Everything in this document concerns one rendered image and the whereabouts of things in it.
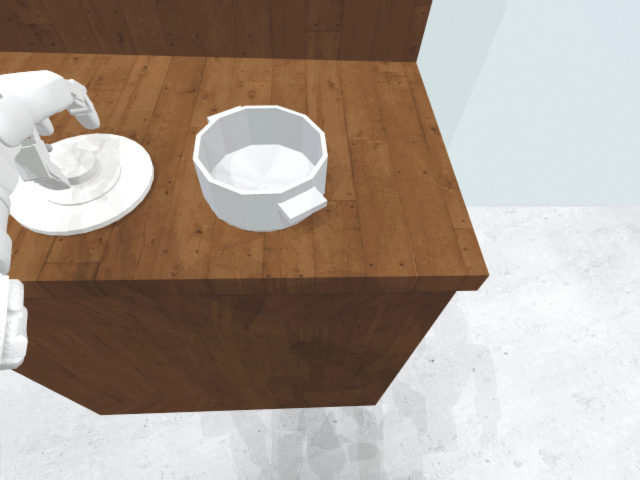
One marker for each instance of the pot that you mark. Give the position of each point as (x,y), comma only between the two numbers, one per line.
(261,168)

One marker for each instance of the lid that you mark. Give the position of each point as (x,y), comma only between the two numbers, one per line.
(123,180)

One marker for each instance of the left robot hand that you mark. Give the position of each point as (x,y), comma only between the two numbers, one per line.
(46,93)

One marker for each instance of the knob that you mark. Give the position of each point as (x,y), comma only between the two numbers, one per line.
(78,165)

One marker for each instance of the robot left forearm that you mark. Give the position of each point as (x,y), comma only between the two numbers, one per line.
(16,126)

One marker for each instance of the table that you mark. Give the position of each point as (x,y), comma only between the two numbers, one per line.
(171,309)

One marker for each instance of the robot left upper arm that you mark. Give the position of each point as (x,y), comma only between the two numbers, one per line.
(13,323)

